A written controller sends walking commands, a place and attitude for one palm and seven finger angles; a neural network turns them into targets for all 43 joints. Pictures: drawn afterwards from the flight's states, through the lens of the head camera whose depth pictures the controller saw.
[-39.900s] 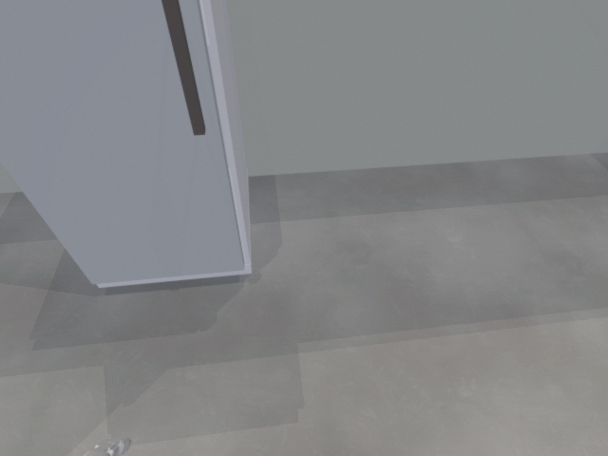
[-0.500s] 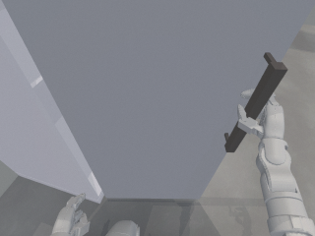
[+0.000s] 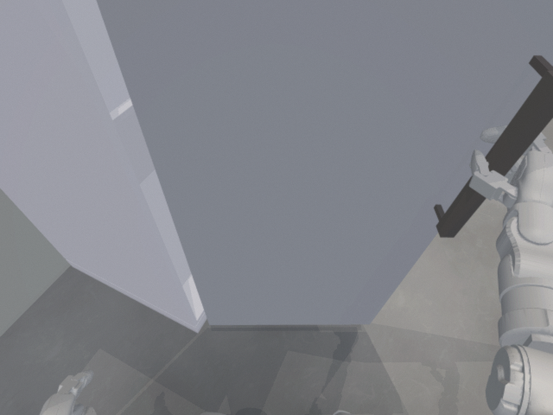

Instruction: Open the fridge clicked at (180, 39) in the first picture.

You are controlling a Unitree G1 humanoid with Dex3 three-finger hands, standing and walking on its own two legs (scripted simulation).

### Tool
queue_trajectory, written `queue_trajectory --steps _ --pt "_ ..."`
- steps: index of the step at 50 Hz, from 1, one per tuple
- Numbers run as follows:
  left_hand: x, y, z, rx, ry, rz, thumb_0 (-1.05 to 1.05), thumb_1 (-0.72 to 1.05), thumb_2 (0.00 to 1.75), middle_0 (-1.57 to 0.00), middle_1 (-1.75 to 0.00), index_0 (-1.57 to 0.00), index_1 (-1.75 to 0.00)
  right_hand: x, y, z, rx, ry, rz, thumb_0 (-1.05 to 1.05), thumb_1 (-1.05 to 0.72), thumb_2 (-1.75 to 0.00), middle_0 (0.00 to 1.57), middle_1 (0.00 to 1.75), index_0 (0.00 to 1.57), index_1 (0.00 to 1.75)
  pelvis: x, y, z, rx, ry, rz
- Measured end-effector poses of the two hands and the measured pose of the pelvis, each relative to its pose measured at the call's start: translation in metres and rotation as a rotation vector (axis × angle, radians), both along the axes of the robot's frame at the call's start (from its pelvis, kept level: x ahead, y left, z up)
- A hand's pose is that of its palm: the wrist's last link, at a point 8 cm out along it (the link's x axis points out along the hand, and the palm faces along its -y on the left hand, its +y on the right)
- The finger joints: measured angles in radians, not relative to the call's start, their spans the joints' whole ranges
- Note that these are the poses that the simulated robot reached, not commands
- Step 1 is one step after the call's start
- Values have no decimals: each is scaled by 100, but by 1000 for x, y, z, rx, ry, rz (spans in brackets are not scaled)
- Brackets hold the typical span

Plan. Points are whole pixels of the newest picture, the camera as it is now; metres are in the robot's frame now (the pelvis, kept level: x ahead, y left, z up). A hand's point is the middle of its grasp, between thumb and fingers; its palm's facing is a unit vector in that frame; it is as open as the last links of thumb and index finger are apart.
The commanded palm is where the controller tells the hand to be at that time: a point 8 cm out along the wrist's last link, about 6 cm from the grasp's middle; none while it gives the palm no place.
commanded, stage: stop walking and hold the door back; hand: right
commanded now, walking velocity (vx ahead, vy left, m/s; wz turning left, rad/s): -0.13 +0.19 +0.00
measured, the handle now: (483, 162) +0.48 -0.23 +0.13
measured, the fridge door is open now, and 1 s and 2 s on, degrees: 64 69 66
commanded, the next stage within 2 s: loosen the grip on the handle in 0.98 s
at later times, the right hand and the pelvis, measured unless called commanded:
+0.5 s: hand (490, 204) +0.39 -0.22 +0.14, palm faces +0.22 +0.95 -0.22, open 6.0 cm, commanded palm +0.37 -0.28 +0.12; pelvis -0.02 -0.01 +0.00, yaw +5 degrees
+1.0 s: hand (488, 202) +0.40 -0.22 +0.14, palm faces +0.18 +0.96 -0.19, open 5.5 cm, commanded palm +0.37 -0.27 +0.12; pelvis -0.05 -0.03 +0.00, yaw +6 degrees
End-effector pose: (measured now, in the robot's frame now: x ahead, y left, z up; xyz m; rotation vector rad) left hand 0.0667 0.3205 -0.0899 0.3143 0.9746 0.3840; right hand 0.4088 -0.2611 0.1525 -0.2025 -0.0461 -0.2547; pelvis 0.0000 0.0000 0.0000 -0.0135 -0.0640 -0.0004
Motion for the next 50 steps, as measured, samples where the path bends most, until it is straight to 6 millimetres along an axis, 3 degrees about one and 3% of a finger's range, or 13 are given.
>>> queue_trajectory --steps 3,8,14,19,24,29,34,43,50 --pt "3 -11 7 24 -40 47 1 91 90 -19 -30 -20 -30 4 -1 -4 5 -79 51 -3 -62 -76 45 140 42 140 8 -14 -6 13 3 24" --pt "16 -60 15 -71 -87 17 1 91 90 -19 -30 -20 -30 -10 -1 -8 -3 -130 82 -3 -66 -76 45 140 31 136 11 -19 3 35 38 79" --pt "39 -108 -3 -210 -106 -87 1 90 90 -20 -30 -20 -30 -41 -3 -9 -48 -143 74 -5 -66 -74 45 140 29 135 6 -16 2 34 53 111" --pt "51 -119 -20 -259 -103 -152 1 90 90 -20 -30 -21 -30 -57 -4 -6 -91 -106 52 -8 -63 -75 46 140 32 137 -6 -11 -1 52 27 92" --pt "52 -104 -14 -203 -117 -163 1 90 90 -20 -30 -21 -30 -50 -4 -8 -55 -64 45 -10 -61 -77 46 140 38 139 -14 -10 -2 37 32 86" --pt "38 -81 3 -93 -138 -124 1 90 90 -20 -30 -21 -30 -36 -5 -9 -7 -40 63 -11 -61 -78 46 140 42 139 -21 -18 -3 42 42 73" --pt "7 -70 18 -44 -116 -63 1 90 90 -20 -30 -20 -30 -30 -4 -10 25 -28 82 -10 -64 -77 45 140 44 140 -31 -27 4 23 39 99" --pt "-53 -80 0 -93 6 8 1 90 90 -20 -30 -20 -30 -39 -4 -9 10 -23 77 -11 -66 -74 45 140 42 140 -47 -30 5 28 45 108" --pt "-76 -93 -14 -137 68 33 1 90 90 -20 -30 -20 -30 -42 -4 -8 -1 0 74 -12 -67 -73 45 140 42 140 -49 -31 5 30 44 105"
